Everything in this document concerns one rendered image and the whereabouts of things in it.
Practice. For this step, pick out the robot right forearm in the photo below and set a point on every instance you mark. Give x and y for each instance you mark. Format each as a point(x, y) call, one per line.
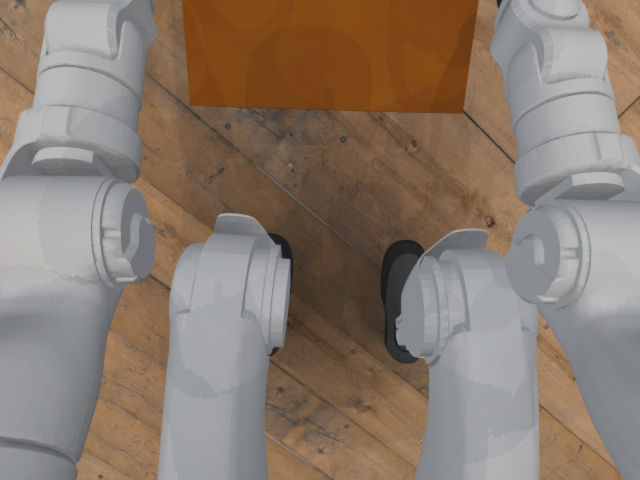
point(562, 105)

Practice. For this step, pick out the robot right upper arm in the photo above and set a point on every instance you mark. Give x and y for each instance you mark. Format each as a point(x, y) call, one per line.
point(579, 262)

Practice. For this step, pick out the left robot foot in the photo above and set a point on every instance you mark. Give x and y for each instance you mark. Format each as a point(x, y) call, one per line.
point(286, 254)

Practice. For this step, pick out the carton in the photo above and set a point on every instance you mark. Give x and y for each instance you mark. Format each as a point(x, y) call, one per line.
point(352, 55)

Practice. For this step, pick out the robot left upper arm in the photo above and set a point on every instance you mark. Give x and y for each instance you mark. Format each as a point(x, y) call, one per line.
point(69, 246)

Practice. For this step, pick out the robot left forearm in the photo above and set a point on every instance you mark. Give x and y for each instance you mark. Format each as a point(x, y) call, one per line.
point(89, 91)

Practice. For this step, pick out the robot right shin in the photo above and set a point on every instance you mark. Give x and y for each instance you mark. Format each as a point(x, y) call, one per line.
point(470, 238)

